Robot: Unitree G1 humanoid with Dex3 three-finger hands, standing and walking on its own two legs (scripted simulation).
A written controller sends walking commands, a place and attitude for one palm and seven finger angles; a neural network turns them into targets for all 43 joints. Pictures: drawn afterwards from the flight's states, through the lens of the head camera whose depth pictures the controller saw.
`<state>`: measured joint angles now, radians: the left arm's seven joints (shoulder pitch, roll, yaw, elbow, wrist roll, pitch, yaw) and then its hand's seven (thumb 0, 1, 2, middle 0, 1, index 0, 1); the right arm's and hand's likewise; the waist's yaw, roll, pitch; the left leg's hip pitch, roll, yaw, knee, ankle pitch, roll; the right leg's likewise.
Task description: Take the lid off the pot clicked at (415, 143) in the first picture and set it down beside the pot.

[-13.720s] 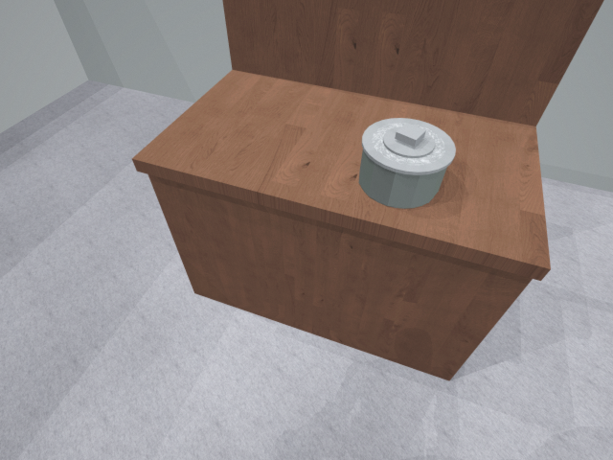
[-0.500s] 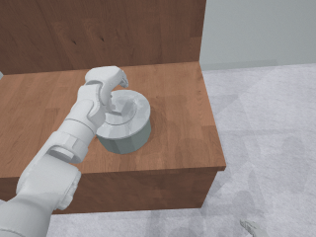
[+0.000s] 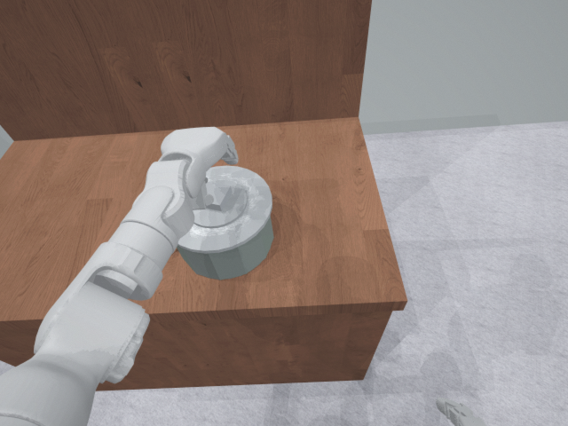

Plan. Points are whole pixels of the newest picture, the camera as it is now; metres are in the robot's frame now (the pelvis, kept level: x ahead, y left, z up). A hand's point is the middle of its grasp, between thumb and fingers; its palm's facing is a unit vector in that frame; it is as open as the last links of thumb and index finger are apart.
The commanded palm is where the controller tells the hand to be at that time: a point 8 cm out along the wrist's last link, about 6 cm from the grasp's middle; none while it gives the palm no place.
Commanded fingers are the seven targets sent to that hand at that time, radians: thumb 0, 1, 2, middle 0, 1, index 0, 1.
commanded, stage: move the open hand above the knob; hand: left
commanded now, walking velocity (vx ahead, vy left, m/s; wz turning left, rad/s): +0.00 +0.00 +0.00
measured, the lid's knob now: (214, 196) +0.49 +0.13 +0.03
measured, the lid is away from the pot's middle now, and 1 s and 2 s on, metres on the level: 0.00 0.00 0.00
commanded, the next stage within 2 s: lower the open fingers around the knob in 0.12 s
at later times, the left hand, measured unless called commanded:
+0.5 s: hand (201, 191) +0.45 +0.13 +0.08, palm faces -0.34 -0.06 -0.94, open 10.1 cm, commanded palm +0.44 +0.14 +0.15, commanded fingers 0.00 -0.28 1.38 -0.83 -0.08 -0.83 -0.08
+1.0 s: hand (203, 197) +0.46 +0.14 +0.06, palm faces -0.33 -0.07 -0.94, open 10.1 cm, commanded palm +0.45 +0.14 +0.12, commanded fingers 0.00 -0.28 1.38 -0.83 -0.08 -0.83 -0.08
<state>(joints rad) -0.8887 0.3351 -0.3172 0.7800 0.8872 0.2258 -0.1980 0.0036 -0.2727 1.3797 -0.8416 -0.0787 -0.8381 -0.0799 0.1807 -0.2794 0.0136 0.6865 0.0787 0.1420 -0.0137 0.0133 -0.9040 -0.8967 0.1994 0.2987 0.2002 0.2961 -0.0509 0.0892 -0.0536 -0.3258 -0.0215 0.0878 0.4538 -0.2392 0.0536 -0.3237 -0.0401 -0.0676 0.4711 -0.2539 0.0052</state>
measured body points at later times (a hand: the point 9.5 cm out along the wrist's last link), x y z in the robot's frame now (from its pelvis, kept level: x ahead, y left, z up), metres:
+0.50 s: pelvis +0.00 +0.00 +0.00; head +0.04 -0.03 +0.45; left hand +0.47 +0.13 +0.13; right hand +0.09 -0.26 -0.14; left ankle -0.01 +0.08 -0.74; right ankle -0.01 -0.12 -0.74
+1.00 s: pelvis +0.00 +0.01 +0.00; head +0.05 -0.02 +0.44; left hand +0.47 +0.14 +0.11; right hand +0.09 -0.26 -0.14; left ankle -0.01 +0.09 -0.74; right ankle -0.01 -0.12 -0.74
